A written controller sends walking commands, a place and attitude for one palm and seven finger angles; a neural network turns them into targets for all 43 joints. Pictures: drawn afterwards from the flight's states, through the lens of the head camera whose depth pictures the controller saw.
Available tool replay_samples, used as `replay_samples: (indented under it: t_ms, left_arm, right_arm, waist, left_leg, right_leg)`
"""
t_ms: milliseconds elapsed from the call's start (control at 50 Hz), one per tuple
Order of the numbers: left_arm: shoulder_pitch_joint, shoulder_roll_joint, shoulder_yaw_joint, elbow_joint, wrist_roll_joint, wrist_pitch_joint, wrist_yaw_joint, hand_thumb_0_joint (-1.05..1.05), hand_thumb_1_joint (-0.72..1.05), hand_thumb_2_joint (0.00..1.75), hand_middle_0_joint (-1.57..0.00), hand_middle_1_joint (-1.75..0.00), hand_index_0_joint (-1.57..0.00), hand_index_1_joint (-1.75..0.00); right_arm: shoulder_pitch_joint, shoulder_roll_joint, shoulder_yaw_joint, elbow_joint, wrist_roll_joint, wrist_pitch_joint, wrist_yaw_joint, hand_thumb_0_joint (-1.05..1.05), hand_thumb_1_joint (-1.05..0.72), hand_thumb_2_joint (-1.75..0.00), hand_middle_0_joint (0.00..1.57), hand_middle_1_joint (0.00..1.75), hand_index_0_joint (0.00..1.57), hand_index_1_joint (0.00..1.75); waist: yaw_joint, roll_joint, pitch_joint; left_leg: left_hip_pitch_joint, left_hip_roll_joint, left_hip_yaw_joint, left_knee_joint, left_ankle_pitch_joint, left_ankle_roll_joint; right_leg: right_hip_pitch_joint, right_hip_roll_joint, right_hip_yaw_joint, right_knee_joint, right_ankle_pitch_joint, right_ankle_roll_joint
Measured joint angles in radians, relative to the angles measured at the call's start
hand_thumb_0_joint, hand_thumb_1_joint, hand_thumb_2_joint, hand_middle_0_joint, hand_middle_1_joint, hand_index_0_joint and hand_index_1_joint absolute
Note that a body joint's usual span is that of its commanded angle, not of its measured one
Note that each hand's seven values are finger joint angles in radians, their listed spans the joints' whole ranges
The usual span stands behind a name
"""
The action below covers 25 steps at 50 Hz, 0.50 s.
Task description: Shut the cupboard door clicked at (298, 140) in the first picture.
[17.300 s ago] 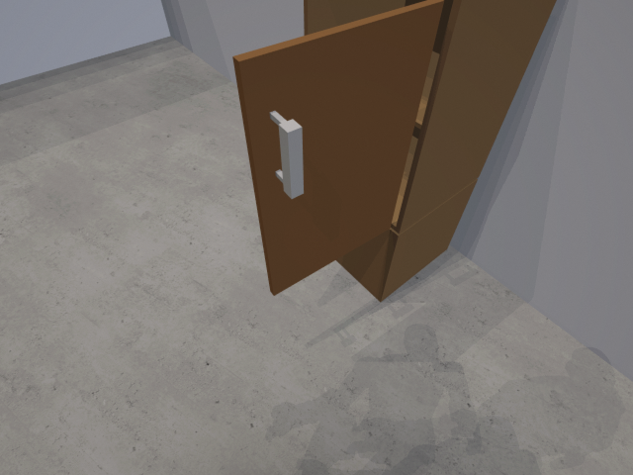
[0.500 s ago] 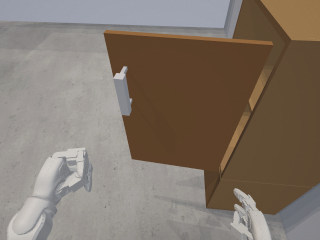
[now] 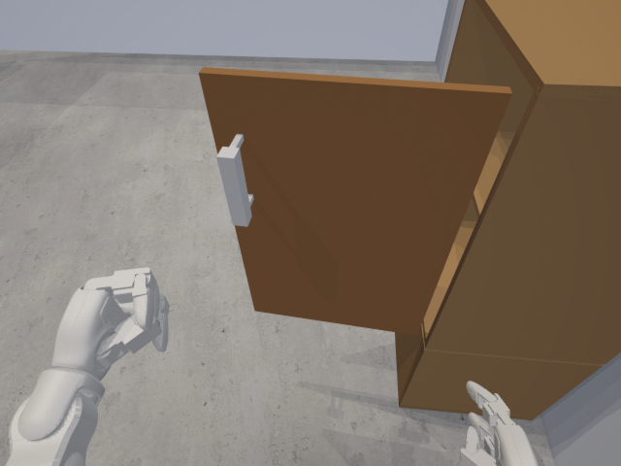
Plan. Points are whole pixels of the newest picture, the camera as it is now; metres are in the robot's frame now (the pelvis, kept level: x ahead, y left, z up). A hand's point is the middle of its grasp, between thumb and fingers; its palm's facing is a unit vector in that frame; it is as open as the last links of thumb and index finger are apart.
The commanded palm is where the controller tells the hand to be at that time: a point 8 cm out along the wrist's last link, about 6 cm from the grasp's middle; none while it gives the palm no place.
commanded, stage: bring the fist close to the handle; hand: left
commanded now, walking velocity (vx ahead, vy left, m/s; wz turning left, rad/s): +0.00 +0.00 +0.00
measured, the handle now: (240, 180) +0.49 +0.16 +0.11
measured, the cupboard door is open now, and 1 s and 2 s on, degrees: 86 86 83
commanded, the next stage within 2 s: push the door shut along its arc in 1.46 s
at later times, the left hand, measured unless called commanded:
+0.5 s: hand (206, 285) +0.29 +0.16 +0.11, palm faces -0.09 -1.00 -0.03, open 3.1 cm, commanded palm +0.27 +0.21 +0.11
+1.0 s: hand (237, 229) +0.38 +0.14 +0.12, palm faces -0.07 -1.00 -0.03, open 3.1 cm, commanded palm +0.35 +0.19 +0.11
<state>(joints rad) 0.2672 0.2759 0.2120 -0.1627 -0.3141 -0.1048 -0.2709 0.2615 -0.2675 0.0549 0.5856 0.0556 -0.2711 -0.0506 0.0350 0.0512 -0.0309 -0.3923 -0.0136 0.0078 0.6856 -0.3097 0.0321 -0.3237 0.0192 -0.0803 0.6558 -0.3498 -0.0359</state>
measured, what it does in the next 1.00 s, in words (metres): stands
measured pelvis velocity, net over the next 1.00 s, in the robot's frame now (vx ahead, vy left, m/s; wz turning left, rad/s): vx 0.01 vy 0.00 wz -0.02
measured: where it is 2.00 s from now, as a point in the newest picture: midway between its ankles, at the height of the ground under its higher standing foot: outside the picture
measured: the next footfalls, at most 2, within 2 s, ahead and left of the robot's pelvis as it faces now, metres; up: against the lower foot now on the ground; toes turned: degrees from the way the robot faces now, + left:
none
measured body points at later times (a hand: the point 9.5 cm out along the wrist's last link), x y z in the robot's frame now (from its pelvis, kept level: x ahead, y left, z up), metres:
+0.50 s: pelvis +0.01 +0.00 +0.00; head +0.01 -0.03 +0.45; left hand +0.29 +0.21 +0.11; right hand +0.17 -0.24 -0.08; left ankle +0.03 +0.10 -0.72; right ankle +0.00 -0.10 -0.72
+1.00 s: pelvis +0.01 +0.00 +0.00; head +0.03 -0.02 +0.45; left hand +0.37 +0.19 +0.13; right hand +0.16 -0.24 -0.09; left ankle +0.03 +0.10 -0.72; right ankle +0.00 -0.10 -0.72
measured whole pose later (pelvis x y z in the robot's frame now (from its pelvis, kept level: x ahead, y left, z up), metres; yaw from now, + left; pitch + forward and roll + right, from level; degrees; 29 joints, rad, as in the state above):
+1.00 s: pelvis +0.01 +0.00 +0.00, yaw -1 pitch +3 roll +0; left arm -0.31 0.23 0.13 0.33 -0.22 -0.06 -0.15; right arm 0.23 -0.26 0.05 0.63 0.06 -0.16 -0.04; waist 0.00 0.04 -0.03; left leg -0.40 -0.02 0.03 0.65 -0.31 0.03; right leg -0.36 0.02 -0.05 0.66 -0.36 -0.04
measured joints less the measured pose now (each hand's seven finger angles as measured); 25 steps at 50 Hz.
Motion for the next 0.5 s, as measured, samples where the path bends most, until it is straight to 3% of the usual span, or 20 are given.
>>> replay_samples:
  t_ms: [100,280,420,500]
  left_arm:
    - [0.02,0.001,-0.038,0.026,0.003,0.069,-0.04,0.02,0.9,0.9,-1.3,-1.5,-1.3,-1.5]
    - [-0.1,-0.018,-0.037,0.064,0.013,0.001,0.022,0.02,0.9,0.9,-1.3,-1.5,-1.3,-1.5]
    - [-0.199,-0.014,-0.072,0.173,0.034,0.078,0.003,0.02,0.9,0.9,-1.3,-1.5,-1.3,-1.5]
    - [-0.233,-0.019,-0.064,0.201,0.034,0.078,0.026,0.02,0.9,0.9,-1.3,-1.5,-1.3,-1.5]
  right_arm:
    - [-0.012,-0.001,0.001,-0.009,0.001,0.004,-0.007,0.01,-0.9,-0.9,0.2,0.3,0.2,0.3]
    - [-0.019,0.009,0.006,0.014,-0.003,-0.003,-0.01,0.01,-0.9,-0.9,0.2,0.3,0.2,0.3]
    - [-0.023,0.004,0.007,0.017,0.002,0.024,-0.012,0.01,-0.9,-0.9,0.2,0.3,0.21,0.3]
    - [-0.019,0.005,0.002,0.018,-0.001,0.034,-0.01,0.01,-0.9,-0.9,0.2,0.3,0.2,0.3]
  waist:
    - [-0.005,0.017,0.001]
    - [0.0,0.002,0.011]
    - [-0.016,0.008,0.008]
    - [-0.023,0.0,0.007]
  left_leg:
    - [0.001,0.001,0.007,-0.004,0.001,0.001]
    - [-0.001,-0.002,-0.002,-0.001,0.001,-0.005]
    - [0.002,-0.001,0.009,-0.019,0.006,-0.004]
    - [0.01,0.0,0.02,-0.03,0.006,-0.005]
  right_leg:
    - [-0.004,0.001,0.007,0.001,0.001,0.001]
    - [-0.006,-0.002,-0.002,0.012,-0.007,-0.005]
    - [-0.01,-0.001,0.01,0.001,-0.001,-0.004]
    - [-0.011,0.0,0.021,0.0,-0.002,-0.005]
